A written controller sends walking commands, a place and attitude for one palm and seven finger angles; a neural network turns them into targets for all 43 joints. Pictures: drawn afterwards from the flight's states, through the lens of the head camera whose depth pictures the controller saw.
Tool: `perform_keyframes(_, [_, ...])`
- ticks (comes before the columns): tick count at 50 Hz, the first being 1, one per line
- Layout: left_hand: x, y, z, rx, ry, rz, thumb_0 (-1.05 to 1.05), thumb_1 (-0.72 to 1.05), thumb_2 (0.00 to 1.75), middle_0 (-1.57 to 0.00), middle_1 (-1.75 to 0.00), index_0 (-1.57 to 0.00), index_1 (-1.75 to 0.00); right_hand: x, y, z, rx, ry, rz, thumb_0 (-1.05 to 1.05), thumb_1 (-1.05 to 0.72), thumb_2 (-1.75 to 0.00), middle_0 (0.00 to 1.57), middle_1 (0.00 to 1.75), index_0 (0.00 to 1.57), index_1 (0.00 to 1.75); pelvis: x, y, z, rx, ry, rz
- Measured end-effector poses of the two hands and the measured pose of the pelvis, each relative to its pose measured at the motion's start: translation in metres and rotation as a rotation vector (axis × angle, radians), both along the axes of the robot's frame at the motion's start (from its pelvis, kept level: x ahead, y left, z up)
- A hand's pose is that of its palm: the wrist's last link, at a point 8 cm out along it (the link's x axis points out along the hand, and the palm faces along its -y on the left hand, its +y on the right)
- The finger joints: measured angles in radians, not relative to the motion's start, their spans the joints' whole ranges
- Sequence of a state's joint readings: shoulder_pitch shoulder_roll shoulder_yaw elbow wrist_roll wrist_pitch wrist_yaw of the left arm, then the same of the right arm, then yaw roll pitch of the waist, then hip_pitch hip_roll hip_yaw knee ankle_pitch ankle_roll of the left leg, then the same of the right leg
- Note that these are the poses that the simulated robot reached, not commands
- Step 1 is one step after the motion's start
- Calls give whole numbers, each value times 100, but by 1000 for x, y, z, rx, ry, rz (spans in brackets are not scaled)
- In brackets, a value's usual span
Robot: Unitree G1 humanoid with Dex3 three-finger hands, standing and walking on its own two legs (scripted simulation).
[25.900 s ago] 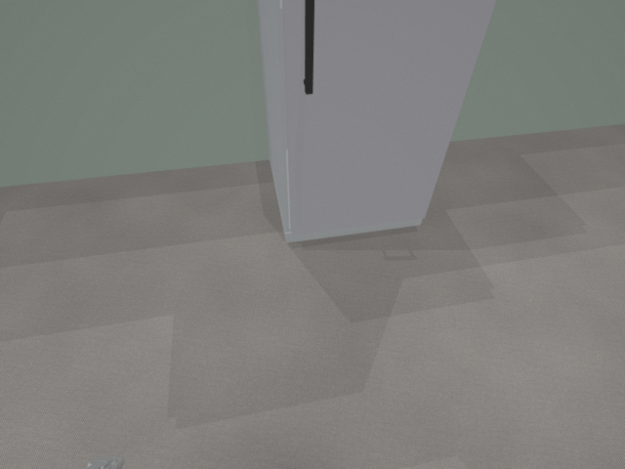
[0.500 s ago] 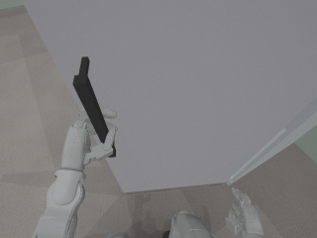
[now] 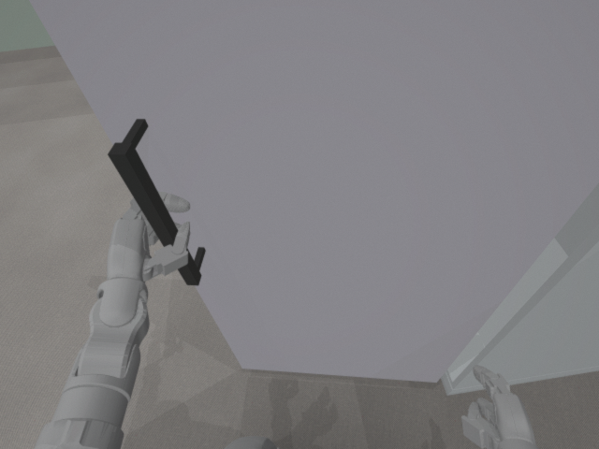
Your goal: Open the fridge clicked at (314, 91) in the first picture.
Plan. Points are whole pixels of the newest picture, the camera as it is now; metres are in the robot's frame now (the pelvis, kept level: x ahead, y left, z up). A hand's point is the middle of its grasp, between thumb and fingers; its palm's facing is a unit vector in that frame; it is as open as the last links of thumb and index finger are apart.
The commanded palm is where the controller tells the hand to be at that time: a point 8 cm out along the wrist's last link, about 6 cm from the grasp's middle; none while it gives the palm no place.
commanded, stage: stop walking and hold the door back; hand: left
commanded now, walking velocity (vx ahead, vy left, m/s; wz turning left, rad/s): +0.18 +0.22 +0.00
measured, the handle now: (170, 216) +0.38 +0.21 +0.10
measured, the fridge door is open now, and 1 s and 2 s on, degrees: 77 71 70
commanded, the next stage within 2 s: loosen the grip on the handle in 0.82 s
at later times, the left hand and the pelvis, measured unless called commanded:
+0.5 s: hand (181, 226) +0.37 +0.19 +0.10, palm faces +0.13 -0.96 -0.24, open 5.6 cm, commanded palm +0.35 +0.25 +0.08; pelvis -0.08 +0.01 +0.00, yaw -1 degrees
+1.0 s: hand (186, 206) +0.41 +0.20 +0.10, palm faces +0.15 -0.98 -0.08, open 6.0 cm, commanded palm +0.36 +0.24 +0.08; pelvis -0.06 +0.00 -0.01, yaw -4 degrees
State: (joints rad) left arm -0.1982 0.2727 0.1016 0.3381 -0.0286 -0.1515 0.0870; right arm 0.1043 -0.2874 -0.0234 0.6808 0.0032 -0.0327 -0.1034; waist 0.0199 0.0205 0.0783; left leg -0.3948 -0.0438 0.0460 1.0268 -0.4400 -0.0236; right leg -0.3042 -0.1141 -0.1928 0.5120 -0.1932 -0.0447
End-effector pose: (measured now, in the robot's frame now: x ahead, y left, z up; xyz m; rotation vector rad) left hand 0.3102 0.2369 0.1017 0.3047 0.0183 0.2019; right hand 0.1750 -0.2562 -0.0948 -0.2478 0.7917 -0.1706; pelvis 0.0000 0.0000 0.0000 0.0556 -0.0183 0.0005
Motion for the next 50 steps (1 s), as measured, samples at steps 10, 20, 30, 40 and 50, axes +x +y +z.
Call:
perform_keyframes(10, [8, 1, 6, -46, 12, 6, 1, 61, 79, -45, -140, -45, -140, -61, -15, 16, -36, 18, 11, 0, -90, -90, 20, 30, 20, 30, -52, -5, 5, 21, 20, 9])
perform_keyframes(20, [22, 2, 11, -68, 43, -61, 4, 65, 80, -45, -140, -45, -140, -210, 4, -15, -10, 256, -152, 0, -90, -90, 20, 30, 20, 30, -87, 14, 0, -57, 1, -15])
perform_keyframes(30, [42, 1, 14, -54, 125, 10, -2, 62, 78, -45, -140, -45, -140, -285, 6, -46, 71, 515, -212, 1, -90, -90, 20, 30, 21, 30, -74, -15, -10, -59, 23, -44])
perform_keyframes(40, [52, -4, 10, -135, 119, 75, -2, 67, 78, -45, -140, -45, -140, -210, -52, -28, -21, 252, -226, 1, -90, -90, 20, 30, 20, 30, -75, -19, -6, -36, -19, -57])
perform_keyframes(50, [68, 8, 2, -241, 76, -27, -1, 58, 77, -45, -140, -45, -140, -141, -40, 14, -127, 44, -157, 0, -90, -90, 20, 30, 20, 30, -59, 5, -14, -45, 49, -61])
